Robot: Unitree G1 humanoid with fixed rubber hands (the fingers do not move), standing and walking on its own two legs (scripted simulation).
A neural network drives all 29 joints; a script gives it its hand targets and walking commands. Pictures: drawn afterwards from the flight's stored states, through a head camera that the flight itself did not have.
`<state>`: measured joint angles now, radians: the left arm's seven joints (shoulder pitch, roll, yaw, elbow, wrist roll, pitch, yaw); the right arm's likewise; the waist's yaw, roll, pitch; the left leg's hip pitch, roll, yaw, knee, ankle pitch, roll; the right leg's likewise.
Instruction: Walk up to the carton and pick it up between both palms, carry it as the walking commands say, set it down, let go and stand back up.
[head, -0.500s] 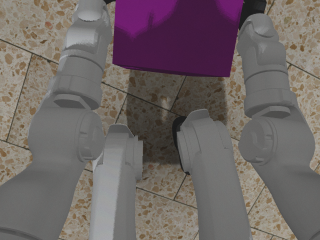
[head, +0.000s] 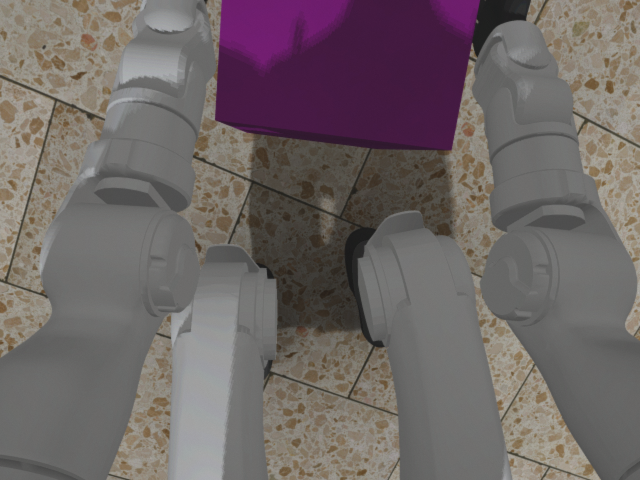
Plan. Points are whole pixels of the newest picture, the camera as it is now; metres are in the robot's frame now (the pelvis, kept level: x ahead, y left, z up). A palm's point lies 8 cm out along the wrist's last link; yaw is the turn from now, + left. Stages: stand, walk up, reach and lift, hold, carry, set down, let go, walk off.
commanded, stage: set down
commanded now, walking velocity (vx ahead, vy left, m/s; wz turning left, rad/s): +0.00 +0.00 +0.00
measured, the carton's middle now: (332, 46) +0.51 -0.08 -0.23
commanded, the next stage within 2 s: none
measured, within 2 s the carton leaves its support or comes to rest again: neither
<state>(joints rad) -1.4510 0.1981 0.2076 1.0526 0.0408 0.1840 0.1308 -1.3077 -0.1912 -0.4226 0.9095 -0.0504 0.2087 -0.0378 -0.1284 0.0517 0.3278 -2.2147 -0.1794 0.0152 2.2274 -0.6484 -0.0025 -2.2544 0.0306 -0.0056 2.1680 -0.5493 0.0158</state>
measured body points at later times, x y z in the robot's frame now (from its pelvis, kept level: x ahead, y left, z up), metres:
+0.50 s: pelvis -0.01 +0.00 +0.01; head +0.36 -0.02 +0.26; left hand +0.57 +0.08 -0.18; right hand +0.50 -0.26 -0.17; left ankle +0.09 +0.10 -0.34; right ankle +0.12 -0.12 -0.34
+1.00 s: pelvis +0.00 -0.01 +0.02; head +0.35 -0.04 +0.29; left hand +0.58 +0.09 -0.13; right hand +0.51 -0.29 -0.12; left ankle +0.09 +0.09 -0.34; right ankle +0.12 -0.12 -0.34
